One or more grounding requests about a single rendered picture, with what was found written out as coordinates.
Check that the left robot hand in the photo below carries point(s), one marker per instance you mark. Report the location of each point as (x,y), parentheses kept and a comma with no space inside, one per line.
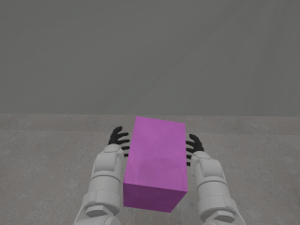
(115,136)

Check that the left robot upper arm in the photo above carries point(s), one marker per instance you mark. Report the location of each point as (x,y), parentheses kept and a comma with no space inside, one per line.
(100,220)

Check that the right robot hand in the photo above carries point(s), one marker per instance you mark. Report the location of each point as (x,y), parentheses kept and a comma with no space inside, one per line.
(197,145)

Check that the carton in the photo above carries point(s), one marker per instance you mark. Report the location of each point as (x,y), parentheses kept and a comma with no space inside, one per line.
(156,175)

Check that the left robot forearm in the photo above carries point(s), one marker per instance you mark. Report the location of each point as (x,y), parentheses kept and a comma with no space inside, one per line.
(102,197)

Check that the right robot forearm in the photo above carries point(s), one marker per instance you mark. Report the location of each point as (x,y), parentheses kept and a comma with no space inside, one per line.
(215,201)

